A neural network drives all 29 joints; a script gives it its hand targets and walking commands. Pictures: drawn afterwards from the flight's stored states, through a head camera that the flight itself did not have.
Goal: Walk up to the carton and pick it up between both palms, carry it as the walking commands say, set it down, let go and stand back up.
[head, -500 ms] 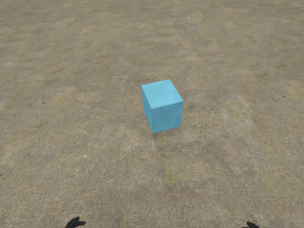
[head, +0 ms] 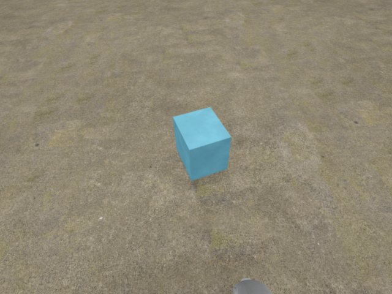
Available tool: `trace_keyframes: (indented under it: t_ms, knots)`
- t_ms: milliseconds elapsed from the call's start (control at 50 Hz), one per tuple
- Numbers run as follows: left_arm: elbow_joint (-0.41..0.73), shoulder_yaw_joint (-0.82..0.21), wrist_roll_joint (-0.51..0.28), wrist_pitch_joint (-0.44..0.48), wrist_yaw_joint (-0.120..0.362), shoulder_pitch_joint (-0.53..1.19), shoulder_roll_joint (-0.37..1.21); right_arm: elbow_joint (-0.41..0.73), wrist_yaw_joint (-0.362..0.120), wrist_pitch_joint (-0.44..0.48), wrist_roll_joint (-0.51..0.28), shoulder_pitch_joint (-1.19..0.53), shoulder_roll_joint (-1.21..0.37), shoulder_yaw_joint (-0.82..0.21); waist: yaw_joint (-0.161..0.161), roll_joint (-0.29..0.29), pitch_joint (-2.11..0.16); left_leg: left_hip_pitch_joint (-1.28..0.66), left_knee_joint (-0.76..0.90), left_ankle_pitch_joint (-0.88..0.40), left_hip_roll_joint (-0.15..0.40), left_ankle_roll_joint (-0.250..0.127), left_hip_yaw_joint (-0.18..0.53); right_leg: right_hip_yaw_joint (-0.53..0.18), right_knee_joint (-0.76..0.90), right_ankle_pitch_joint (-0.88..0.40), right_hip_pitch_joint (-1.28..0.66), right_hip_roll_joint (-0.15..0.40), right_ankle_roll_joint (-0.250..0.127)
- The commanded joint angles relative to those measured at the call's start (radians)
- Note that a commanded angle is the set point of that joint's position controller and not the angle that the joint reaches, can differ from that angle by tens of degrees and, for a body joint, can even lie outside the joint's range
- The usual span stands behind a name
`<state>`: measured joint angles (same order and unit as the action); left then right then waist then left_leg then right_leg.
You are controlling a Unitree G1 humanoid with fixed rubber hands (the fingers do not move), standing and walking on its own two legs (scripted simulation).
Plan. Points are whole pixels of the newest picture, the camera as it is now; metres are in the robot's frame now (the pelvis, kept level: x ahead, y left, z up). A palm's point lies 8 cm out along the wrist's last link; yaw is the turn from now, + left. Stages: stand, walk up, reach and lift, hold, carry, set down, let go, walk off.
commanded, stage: walk up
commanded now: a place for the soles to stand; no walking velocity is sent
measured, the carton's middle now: (201, 143) +1.07 -0.01 -0.62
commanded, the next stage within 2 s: none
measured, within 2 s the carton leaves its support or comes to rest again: neither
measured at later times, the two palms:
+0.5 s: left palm (70, 279) +0.20 +0.31 -0.11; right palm (330, 255) +0.23 -0.29 -0.12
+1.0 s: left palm (85, 236) +0.29 +0.30 -0.10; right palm (314, 207) +0.36 -0.30 -0.13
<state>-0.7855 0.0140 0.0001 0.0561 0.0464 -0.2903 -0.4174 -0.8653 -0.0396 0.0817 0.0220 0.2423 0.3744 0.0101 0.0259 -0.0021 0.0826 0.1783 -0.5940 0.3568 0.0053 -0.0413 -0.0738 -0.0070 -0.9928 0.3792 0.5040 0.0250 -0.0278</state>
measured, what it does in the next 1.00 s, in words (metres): walks ahead: right foot, then left foot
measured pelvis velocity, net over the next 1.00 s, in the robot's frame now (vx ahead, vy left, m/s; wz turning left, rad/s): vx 0.26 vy -0.01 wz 0.03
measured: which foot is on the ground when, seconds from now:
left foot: down 0.00-0.14, up 0.16-0.40, down 0.42-0.76, up 0.78-1.00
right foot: up 0.00-0.12, down 0.14-0.44, up 0.46-0.74, down 0.76-1.00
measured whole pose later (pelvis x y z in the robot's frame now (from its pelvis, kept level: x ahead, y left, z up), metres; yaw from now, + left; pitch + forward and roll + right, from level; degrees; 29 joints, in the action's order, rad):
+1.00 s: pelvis +0.26 -0.01 -0.02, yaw +2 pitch -2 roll +0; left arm -0.79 0.02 0.00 0.09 0.04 -0.35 -0.41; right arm -0.87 -0.04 0.06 0.02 0.26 0.38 0.01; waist -0.05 0.03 0.04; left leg 0.52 -0.88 0.40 0.04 -0.03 -0.01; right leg 0.06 -0.76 0.41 0.32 0.03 -0.03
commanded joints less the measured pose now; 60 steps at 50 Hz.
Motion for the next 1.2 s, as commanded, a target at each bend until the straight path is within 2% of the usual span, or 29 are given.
trace_keyframes:
  t_ms: [0, 40, 80, 100, 120, 140, 160, 220, 320, 380, 400, 420, 440, 480, 540, 680, 700, 720, 740, 760, 780, 840, 940, 1020, 1040, 1060, 1080, 1100, 1180]
  knots:
    - [0.070, 0.085, 0.027, 0.035, 0.021, 0.087, -0.165, 0.084, 0.005, 0.023, -0.027, 0.070, 0.308, 0.111, 0.014, 0.139, 0.035, -0.009, 0.305, -0.079, 0.242, -0.178, 0.267, 0.037, 0.275, -0.130, 0.033, 0.042, 0.014]
    - [0.061, 0.080, 0.026, 0.053, 0.019, 0.079, -0.155, 0.085, 0.004, 0.018, -0.029, 0.066, 0.303, 0.109, 0.006, 0.122, -0.021, -0.016, 0.187, -0.326, 0.234, -0.153, 0.199, 0.078, 0.419, -0.133, -0.110, 0.012, 0.000]
    - [0.023, 0.093, 0.022, 0.065, -0.001, -0.062, -0.172, 0.102, 0.004, 0.010, -0.036, 0.057, 0.246, 0.087, -0.066, 0.036, -0.142, 0.089, -0.077, -0.453, 0.160, -0.078, 0.118, 0.070, 0.524, -0.224, -0.429, -0.035, -0.034]
    - [-0.002, 0.121, 0.025, 0.073, -0.018, -0.201, -0.241, 0.128, 0.003, 0.011, -0.038, 0.033, 0.186, 0.068, -0.132, -0.139, -0.222, 0.293, -0.388, -0.312, 0.063, -0.022, 0.043, -0.188, 0.575, -0.174, -0.639, 0.124, -0.108]
    - [0.003, 0.142, 0.015, 0.075, -0.030, -0.253, -0.315, 0.150, 0.004, 0.014, -0.034, 0.018, 0.156, 0.051, -0.138, -0.244, -0.208, 0.496, -0.534, 0.141, -0.029, -0.012, 0.048, -0.580, 0.662, -0.049, -0.700, 0.348, -0.209]
    - [0.014, 0.143, 0.010, 0.073, -0.031, -0.207, -0.342, 0.142, 0.011, 0.005, -0.027, -0.031, 0.225, 0.059, -0.122, -0.121, -0.160, 0.566, -0.594, 0.169, -0.007, -0.017, 0.137, -0.662, 0.673, -0.035, -0.659, 0.386, -0.262]
    - [0.021, 0.136, 0.008, 0.072, -0.025, -0.155, -0.323, 0.113, 0.012, -0.001, -0.023, -0.035, 0.246, 0.063, -0.103, -0.065, -0.092, 0.554, -0.600, 0.142, 0.033, -0.017, 0.152, -0.585, 0.648, -0.071, -0.521, 0.378, -0.274]
    - [0.041, 0.122, 0.008, 0.061, -0.023, -0.023, -0.281, 0.074, 0.000, 0.011, -0.043, 0.072, 0.255, 0.081, -0.048, -0.124, -0.056, 0.386, -0.415, 0.099, 0.065, 0.016, 0.114, -0.303, 0.672, -0.018, -0.297, 0.258, -0.223]
    - [0.064, 0.131, 0.020, 0.049, -0.011, 0.004, -0.303, 0.079, -0.015, 0.008, -0.017, 0.051, 0.229, 0.096, -0.049, -0.159, -0.076, 0.259, -0.175, -0.003, 0.054, 0.015, 0.022, -0.242, 0.651, 0.188, -0.161, 0.268, -0.222]
    - [0.084, 0.106, 0.033, 0.037, -0.004, 0.095, -0.242, 0.012, -0.010, 0.018, -0.018, 0.224, 0.234, 0.121, 0.057, -0.055, -0.145, -0.093, -0.032, -0.117, 0.003, 0.002, -0.027, -0.120, 0.445, 0.249, 0.029, 0.165, -0.142]
    - [0.087, 0.091, 0.026, 0.030, -0.003, 0.067, -0.182, 0.002, 0.003, 0.025, -0.015, 0.310, 0.285, 0.139, 0.100, 0.117, -0.150, -0.187, 0.114, 0.090, 0.080, -0.022, 0.149, -0.047, 0.203, 0.301, 0.147, 0.091, -0.096]
    - [0.104, 0.075, 0.010, 0.026, -0.004, 0.053, -0.115, 0.030, 0.020, 0.034, 0.010, 0.304, 0.381, 0.159, 0.109, 0.312, -0.131, -0.223, 0.338, 0.502, 0.316, -0.107, 0.655, 0.033, -0.114, 0.179, 0.315, -0.041, -0.031]
    - [0.092, 0.087, 0.014, 0.020, -0.016, 0.066, -0.188, 0.075, 0.026, 0.033, 0.007, 0.188, 0.395, 0.144, 0.069, 0.135, -0.038, -0.095, 0.436, 0.613, 0.384, -0.157, 0.803, -0.075, -0.168, 0.122, 0.359, -0.003, -0.027]
    - [0.046, 0.099, 0.014, 0.025, -0.007, 0.010, -0.222, 0.081, 0.023, 0.031, -0.009, 0.095, 0.349, 0.132, 0.005, 0.090, 0.012, -0.031, 0.385, 0.476, 0.339, -0.175, 0.653, -0.063, -0.138, 0.049, 0.290, 0.048, -0.022]
    - [0.033, 0.101, 0.018, 0.033, 0.004, -0.012, -0.197, 0.073, 0.012, 0.022, -0.008, 0.089, 0.324, 0.121, 0.001, 0.134, -0.018, 0.061, 0.333, 0.255, 0.265, -0.182, 0.442, 0.005, 0.026, 0.081, 0.125, 0.037, -0.006]
    - [0.016, 0.106, 0.019, 0.044, 0.002, -0.074, -0.190, 0.093, -0.007, -0.001, -0.024, 0.023, 0.316, 0.111, -0.040, 0.152, -0.058, 0.224, 0.186, 0.208, 0.224, -0.135, 0.253, 0.075, 0.407, -0.053, -0.216, -0.008, -0.019]
    - [-0.002, 0.114, 0.024, 0.057, -0.006, -0.134, -0.208, 0.101, -0.007, -0.005, -0.019, 0.015, 0.285, 0.098, -0.070, 0.059, -0.103, 0.325, 0.033, 0.183, 0.173, -0.088, 0.199, 0.050, 0.480, -0.031, -0.380, -0.024, -0.038]
    - [-0.025, 0.140, 0.039, 0.066, -0.021, -0.240, -0.276, 0.115, -0.005, -0.006, -0.018, 0.002, 0.203, 0.072, -0.128, -0.155, -0.138, 0.522, -0.261, 0.183, 0.079, -0.036, 0.095, -0.204, 0.607, 0.159, -0.553, 0.110, -0.076]
    - [-0.007, 0.150, 0.030, 0.074, -0.028, -0.234, -0.344, 0.140, -0.001, -0.005, -0.017, -0.008, 0.154, 0.047, -0.120, -0.266, -0.094, 0.667, -0.471, 0.180, -0.020, 0.001, 0.030, -0.611, 0.784, 0.415, -0.532, 0.349, -0.156]
    - [0.004, 0.156, 0.030, 0.072, -0.036, -0.183, -0.368, 0.125, 0.009, -0.010, -0.008, -0.070, 0.218, 0.056, -0.123, -0.134, -0.038, 0.719, -0.545, 0.139, 0.004, -0.003, 0.145, -0.692, 0.796, 0.408, -0.488, 0.391, -0.225]
    - [0.016, 0.150, 0.023, 0.070, -0.035, -0.152, -0.339, 0.098, 0.006, -0.006, -0.016, -0.051, 0.271, 0.078, -0.095, -0.049, -0.020, 0.680, -0.540, 0.076, 0.043, 0.002, 0.149, -0.602, 0.734, 0.243, -0.455, 0.365, -0.236]
    - [0.025, 0.132, 0.009, 0.067, -0.033, -0.067, -0.292, 0.082, 0.000, 0.012, -0.030, 0.003, 0.258, 0.083, -0.060, -0.109, -0.040, 0.541, -0.390, 0.051, 0.076, 0.016, 0.110, -0.327, 0.668, -0.002, -0.372, 0.282, -0.224]
    - [0.040, 0.133, 0.014, 0.059, -0.023, -0.070, -0.307, 0.119, -0.012, 0.013, -0.016, -0.047, 0.222, 0.086, -0.085, -0.180, -0.039, 0.410, -0.208, -0.005, 0.063, 0.021, 0.017, -0.224, 0.614, -0.096, -0.256, 0.285, -0.232]
    - [0.072, 0.092, 0.010, 0.051, -0.016, -0.003, -0.234, 0.035, 0.002, 0.030, -0.022, 0.156, 0.242, 0.109, 0.037, -0.046, -0.154, -0.044, 0.021, -0.141, 0.003, -0.013, 0.005, -0.100, 0.358, -0.133, -0.077, 0.194, -0.136]
    - [0.081, 0.077, 0.003, 0.048, -0.014, -0.007, -0.169, 0.027, 0.017, 0.037, -0.007, 0.242, 0.329, 0.137, 0.088, 0.150, -0.213, -0.173, 0.171, 0.111, 0.149, -0.069, 0.283, 0.006, 0.046, -0.083, 0.058, 0.089, -0.080]
    - [0.086, 0.069, -0.005, 0.043, -0.014, -0.039, -0.132, 0.055, 0.026, 0.043, 0.011, 0.233, 0.414, 0.148, 0.073, 0.282, -0.165, -0.231, 0.358, 0.367, 0.365, -0.165, 0.753, 0.041, -0.169, 0.123, 0.291, -0.042, -0.026]
    - [0.058, 0.090, 0.011, 0.029, -0.026, -0.030, -0.229, 0.079, 0.023, 0.038, -0.010, 0.157, 0.397, 0.138, 0.046, 0.134, -0.086, -0.153, 0.358, 0.488, 0.376, -0.195, 0.759, -0.047, -0.202, 0.111, 0.310, 0.012, -0.032]
    - [0.039, 0.089, 0.016, 0.028, -0.025, -0.038, -0.232, 0.087, 0.023, 0.034, -0.016, 0.114, 0.366, 0.128, 0.028, 0.101, -0.052, -0.121, 0.340, 0.422, 0.354, -0.203, 0.688, -0.044, -0.202, 0.071, 0.318, 0.035, -0.034]
    - [0.011, 0.092, 0.013, 0.030, -0.007, -0.081, -0.192, 0.076, 0.015, 0.019, -0.020, 0.082, 0.335, 0.115, -0.006, 0.138, -0.026, 0.089, 0.323, 0.239, 0.275, -0.189, 0.425, 0.012, 0.003, 0.063, 0.125, 0.045, -0.010]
